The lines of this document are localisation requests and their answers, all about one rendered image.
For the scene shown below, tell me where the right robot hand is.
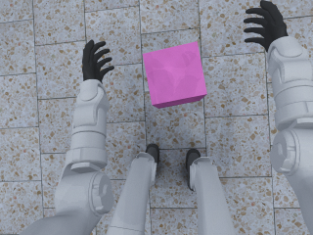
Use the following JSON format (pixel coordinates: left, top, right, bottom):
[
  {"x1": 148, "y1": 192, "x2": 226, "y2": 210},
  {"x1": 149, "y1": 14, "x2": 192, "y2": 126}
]
[{"x1": 244, "y1": 0, "x2": 289, "y2": 53}]

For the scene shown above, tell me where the carton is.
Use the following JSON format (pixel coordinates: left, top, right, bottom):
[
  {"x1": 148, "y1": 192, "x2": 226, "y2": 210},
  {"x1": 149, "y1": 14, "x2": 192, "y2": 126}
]
[{"x1": 143, "y1": 41, "x2": 207, "y2": 109}]

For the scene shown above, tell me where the left robot thigh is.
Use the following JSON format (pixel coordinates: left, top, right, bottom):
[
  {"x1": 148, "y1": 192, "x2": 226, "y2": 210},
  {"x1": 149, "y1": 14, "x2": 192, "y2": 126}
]
[{"x1": 106, "y1": 157, "x2": 157, "y2": 235}]

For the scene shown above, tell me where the right robot shin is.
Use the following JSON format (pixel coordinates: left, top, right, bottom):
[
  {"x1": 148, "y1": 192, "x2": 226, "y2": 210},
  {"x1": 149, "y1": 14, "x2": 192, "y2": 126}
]
[{"x1": 192, "y1": 157, "x2": 218, "y2": 174}]

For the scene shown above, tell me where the left robot hand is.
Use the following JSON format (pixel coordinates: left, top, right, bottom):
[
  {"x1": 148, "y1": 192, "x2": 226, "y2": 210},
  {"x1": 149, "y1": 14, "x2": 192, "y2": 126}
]
[{"x1": 82, "y1": 39, "x2": 114, "y2": 83}]

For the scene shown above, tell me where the robot right upper arm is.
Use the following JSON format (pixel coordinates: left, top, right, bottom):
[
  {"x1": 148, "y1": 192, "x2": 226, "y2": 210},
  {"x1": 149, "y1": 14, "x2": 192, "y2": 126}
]
[{"x1": 269, "y1": 128, "x2": 313, "y2": 235}]

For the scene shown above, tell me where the robot right forearm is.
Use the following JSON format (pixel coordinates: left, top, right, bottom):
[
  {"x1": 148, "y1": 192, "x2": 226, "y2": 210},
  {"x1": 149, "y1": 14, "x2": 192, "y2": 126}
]
[{"x1": 266, "y1": 36, "x2": 313, "y2": 131}]

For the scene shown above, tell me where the robot left forearm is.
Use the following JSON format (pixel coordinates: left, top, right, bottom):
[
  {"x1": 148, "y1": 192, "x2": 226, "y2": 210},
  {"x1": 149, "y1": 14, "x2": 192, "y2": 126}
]
[{"x1": 54, "y1": 79, "x2": 111, "y2": 209}]

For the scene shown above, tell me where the robot left upper arm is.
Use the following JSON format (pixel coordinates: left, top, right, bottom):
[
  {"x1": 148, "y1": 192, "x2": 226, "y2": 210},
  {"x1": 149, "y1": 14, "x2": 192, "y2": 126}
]
[{"x1": 19, "y1": 171, "x2": 114, "y2": 235}]

